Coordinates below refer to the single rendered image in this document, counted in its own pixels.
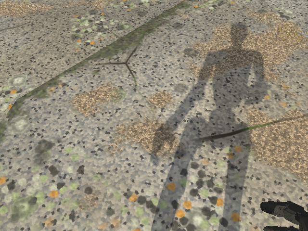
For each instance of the right robot hand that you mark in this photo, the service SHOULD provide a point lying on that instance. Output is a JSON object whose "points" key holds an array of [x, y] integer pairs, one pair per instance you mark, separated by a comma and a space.
{"points": [[287, 210]]}

